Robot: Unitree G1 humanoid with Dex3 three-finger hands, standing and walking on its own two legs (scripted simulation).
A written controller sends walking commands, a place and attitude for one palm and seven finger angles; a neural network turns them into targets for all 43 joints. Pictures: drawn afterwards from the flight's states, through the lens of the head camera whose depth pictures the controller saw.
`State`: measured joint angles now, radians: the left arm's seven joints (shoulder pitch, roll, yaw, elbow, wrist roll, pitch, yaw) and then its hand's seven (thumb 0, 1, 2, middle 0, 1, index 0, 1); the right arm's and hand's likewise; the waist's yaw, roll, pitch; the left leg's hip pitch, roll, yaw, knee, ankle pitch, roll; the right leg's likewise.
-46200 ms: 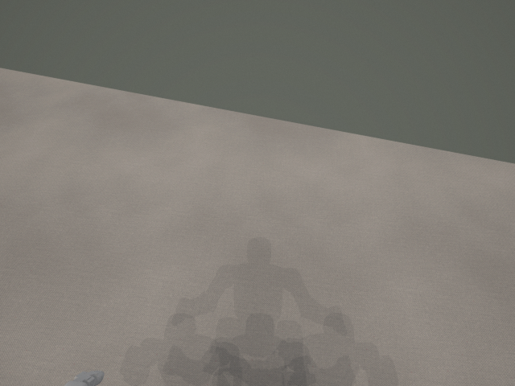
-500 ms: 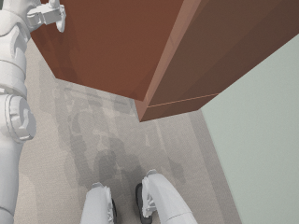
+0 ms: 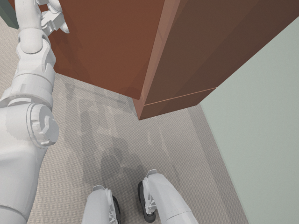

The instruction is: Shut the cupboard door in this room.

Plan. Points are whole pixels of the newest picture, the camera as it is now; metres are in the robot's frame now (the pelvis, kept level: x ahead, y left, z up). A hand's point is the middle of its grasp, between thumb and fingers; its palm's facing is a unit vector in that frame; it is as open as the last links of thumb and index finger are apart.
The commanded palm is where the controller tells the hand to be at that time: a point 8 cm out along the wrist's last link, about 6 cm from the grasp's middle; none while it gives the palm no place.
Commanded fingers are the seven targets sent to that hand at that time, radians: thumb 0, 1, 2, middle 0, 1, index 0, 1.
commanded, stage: pull the fist back off the door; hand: left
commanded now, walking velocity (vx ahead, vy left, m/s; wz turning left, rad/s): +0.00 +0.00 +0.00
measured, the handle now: out of the picture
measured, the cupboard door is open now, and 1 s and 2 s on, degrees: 56 56 56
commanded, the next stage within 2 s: draw the hand back to the body in 0.50 s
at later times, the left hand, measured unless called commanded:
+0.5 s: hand (60, 48) +0.52 +0.09 +0.07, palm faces +0.04 -1.00 -0.03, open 3.1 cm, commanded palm +0.50 +0.14 +0.08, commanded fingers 0.00 0.90 0.90 -1.30 -1.50 -1.30 -1.50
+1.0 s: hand (11, 73) +0.43 +0.15 +0.14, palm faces +0.07 -1.00 -0.04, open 3.1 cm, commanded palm +0.38 +0.20 +0.15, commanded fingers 0.00 0.90 0.90 -1.30 -1.50 -1.30 -1.50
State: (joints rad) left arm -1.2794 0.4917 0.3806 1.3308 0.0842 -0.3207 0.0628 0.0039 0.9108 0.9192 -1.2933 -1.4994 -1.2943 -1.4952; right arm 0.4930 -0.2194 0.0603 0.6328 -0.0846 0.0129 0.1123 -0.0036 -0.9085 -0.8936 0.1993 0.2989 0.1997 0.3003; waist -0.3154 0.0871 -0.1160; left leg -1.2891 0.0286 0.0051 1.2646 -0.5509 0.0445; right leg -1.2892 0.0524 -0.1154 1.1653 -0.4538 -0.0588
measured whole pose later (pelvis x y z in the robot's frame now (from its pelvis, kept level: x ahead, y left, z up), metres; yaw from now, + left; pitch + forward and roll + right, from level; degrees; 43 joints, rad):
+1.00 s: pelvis +0.02 +0.00 +0.07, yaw +2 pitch +15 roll -1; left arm -0.45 0.22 0.19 0.69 -0.14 -0.41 -0.04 0.01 0.90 0.90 -1.30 -1.50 -1.30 -1.50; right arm 0.40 -0.24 0.00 0.59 0.03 0.05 0.02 0.00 -0.91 -0.89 0.20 0.30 0.20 0.30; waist -0.09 0.05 -0.11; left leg -0.71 0.00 0.04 0.90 -0.45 0.04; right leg -0.74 0.04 -0.06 0.86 -0.39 -0.05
